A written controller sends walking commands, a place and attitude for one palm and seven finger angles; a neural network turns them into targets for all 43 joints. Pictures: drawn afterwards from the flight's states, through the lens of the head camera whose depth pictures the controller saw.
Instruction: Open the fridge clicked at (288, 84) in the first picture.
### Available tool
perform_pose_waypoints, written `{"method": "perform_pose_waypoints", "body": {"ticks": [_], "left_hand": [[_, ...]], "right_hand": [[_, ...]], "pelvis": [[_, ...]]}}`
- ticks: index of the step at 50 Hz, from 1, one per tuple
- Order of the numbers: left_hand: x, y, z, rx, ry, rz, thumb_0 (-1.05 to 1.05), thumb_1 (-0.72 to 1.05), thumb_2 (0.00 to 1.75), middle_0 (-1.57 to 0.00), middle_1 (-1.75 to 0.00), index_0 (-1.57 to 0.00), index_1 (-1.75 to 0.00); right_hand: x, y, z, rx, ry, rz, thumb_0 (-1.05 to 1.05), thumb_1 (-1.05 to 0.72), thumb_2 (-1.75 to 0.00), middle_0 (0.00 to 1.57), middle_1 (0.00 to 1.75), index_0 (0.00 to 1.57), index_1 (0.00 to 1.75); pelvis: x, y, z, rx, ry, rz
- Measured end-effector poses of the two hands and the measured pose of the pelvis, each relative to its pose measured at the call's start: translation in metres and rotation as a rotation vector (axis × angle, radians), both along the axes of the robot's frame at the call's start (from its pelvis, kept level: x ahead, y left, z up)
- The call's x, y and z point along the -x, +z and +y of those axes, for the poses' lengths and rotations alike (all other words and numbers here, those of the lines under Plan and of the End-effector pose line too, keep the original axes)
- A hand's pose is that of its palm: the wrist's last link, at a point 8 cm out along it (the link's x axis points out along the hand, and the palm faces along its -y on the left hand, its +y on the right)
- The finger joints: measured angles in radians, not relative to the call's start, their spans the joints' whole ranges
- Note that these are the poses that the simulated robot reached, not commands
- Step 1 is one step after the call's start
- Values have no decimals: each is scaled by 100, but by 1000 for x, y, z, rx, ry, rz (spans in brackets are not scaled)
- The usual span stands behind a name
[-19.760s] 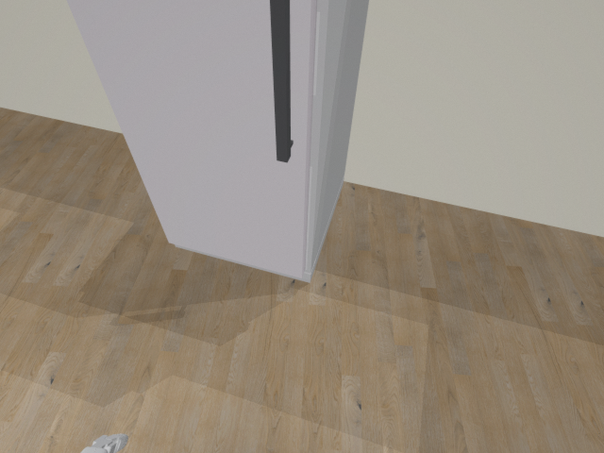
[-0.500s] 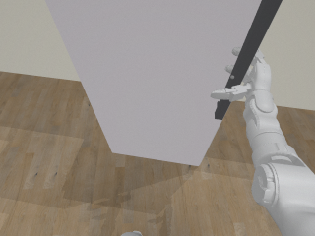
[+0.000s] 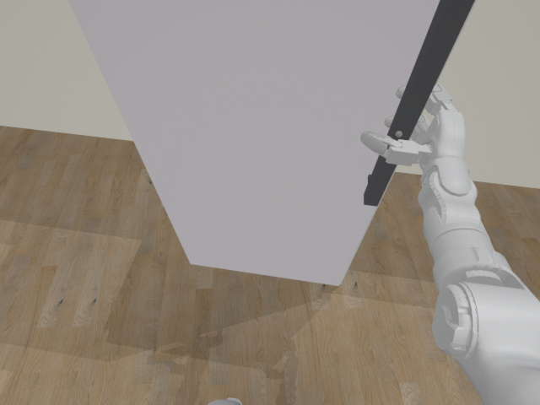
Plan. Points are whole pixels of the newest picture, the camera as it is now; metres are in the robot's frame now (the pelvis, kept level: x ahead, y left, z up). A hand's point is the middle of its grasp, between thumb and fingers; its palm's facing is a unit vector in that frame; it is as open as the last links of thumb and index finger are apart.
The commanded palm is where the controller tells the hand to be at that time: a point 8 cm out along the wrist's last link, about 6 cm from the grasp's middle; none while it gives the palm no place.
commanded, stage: grip the handle and tug to test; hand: right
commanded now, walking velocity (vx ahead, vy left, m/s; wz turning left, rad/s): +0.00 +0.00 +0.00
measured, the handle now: (403, 109) +0.54 -0.11 +0.14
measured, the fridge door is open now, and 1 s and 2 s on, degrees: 0 0 8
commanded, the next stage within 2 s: pull the door a little, standing still in 1.04 s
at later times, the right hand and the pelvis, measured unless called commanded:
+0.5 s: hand (390, 133) +0.49 -0.09 +0.14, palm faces -0.01 +1.00 +0.01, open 5.8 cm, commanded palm +0.47 -0.14 +0.14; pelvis +0.00 +0.00 +0.00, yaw +0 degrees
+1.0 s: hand (390, 134) +0.49 -0.09 +0.14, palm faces -0.01 +1.00 +0.02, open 5.8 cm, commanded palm +0.44 -0.14 +0.14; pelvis +0.01 +0.01 +0.00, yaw +1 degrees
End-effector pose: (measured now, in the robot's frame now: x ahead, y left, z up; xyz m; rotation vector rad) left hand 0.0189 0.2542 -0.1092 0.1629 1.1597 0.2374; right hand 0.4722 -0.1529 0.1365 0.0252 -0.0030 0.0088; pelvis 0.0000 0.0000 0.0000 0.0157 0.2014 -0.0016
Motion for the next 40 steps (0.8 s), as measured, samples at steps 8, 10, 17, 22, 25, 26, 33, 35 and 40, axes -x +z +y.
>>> {"method": "perform_pose_waypoints", "body": {"ticks": [8, 10, 17, 22, 25, 26, 33, 35, 40], "left_hand": [[0, -2, -2, 7, -3, 10, 1, 91, 90, -20, -30, -20, -30], [0, -2, -2, 8, -3, 10, 1, 91, 90, -20, -30, -20, -30], [0, -2, -2, 9, -1, 2, 1, 91, 90, -20, -30, -20, -30], [2, -2, 0, 8, 3, 4, 1, 91, 90, -20, -30, -20, -30], [4, -2, 1, 6, 5, 7, 1, 91, 90, -20, -30, -20, -30], [4, -2, 2, 6, 6, 8, 1, 91, 90, -20, -30, -20, -30], [9, -2, 6, -1, 5, 20, 1, 91, 90, -20, -30, -20, -30], [9, -2, 7, -2, 6, 21, 1, 91, 90, -20, -30, -20, -30], [9, 0, 8, -3, 9, 16, 1, 91, 90, -20, -30, -20, -30]], "right_hand": [[2, 0, 6, 8, 15, 3, 0, -37, -66, 39, 132, 39, 133], [1, 0, 8, 0, 13, 5, 0, -46, -70, 40, 133, 40, 134], [1, 1, 11, 15, 4, 1, 0, -65, -79, 41, 137, 43, 138], [1, 1, 12, 12, -3, 4, 0, -65, -79, 39, 139, 42, 139], [1, 1, 12, 12, -3, 5, 0, -65, -79, 39, 139, 41, 140], [1, 1, 12, 12, -3, 5, 0, -65, -79, 39, 139, 41, 140], [1, 1, 12, 13, -3, 6, 0, -65, -79, 39, 140, 41, 140], [1, 1, 12, 14, -3, 6, 0, -65, -79, 39, 140, 41, 140], [1, 1, 12, 13, -2, 5, 0, -65, -79, 39, 140, 41, 140]], "pelvis": [[-1, 0, -1, -1, -4, -3], [-2, 0, -1, 0, -3, -3], [-1, 0, 0, 1, -1, -4], [1, 0, 1, 2, 0, -5], [1, 0, 2, 3, 0, -5], [1, 0, 3, 3, 0, -5], [3, 0, 5, 3, -4, -4], [3, 0, 5, 3, -4, -2], [3, 1, 6, 4, 0, -2]]}}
